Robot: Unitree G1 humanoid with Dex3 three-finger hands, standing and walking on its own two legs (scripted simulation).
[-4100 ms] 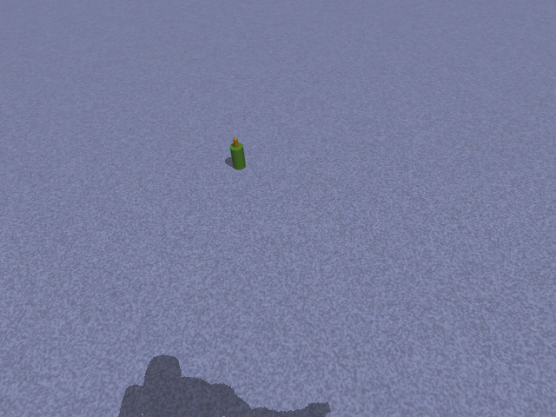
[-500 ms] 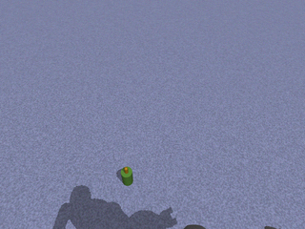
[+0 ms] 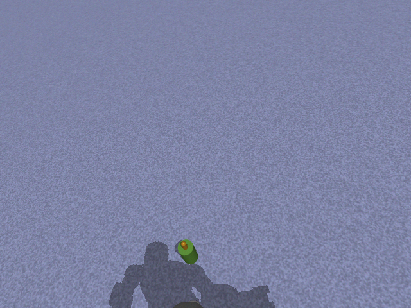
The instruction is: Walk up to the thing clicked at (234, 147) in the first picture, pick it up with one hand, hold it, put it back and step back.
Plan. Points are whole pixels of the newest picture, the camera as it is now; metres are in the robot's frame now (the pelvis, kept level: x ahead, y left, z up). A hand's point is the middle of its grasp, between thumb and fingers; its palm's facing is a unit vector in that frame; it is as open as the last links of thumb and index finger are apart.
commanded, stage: walk up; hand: left
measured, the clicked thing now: (187, 250) +0.45 +0.22 -0.67
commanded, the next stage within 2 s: stand in 1.50 s
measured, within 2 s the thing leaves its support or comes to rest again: neither
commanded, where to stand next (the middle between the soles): +0.11 +0.02 m, yaw +0 degrees
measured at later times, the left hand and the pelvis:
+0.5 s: hand out of the picture +0.06 +0.29 -0.16, palm faces +0.02 -0.95 -0.32, open 7.4 cm; pelvis +0.02 +0.03 +0.00, yaw +1 degrees
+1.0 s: hand out of the picture +0.11 +0.28 -0.14, palm faces +0.01 -0.94 -0.33, open 7.4 cm; pelvis +0.04 +0.02 +0.01, yaw +1 degrees
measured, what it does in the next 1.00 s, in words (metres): steps on the spot: left foot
